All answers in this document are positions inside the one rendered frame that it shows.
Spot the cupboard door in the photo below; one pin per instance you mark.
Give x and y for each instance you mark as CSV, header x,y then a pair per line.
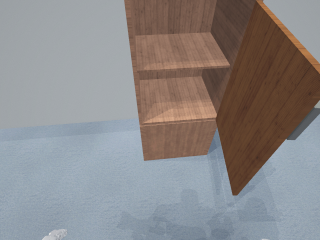
x,y
274,84

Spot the handle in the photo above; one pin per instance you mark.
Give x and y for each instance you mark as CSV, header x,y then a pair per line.
x,y
305,122

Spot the robot left hand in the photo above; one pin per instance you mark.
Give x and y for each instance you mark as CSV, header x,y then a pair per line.
x,y
56,234

